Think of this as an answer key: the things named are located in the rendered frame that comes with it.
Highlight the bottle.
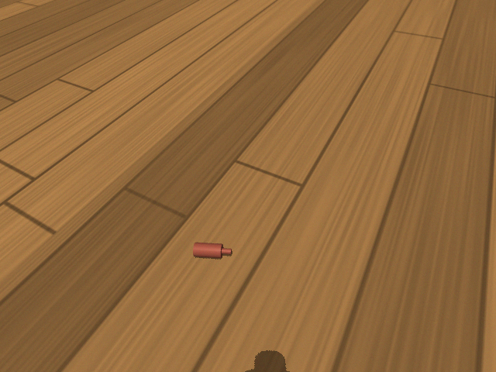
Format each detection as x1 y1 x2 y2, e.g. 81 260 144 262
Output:
193 243 232 258

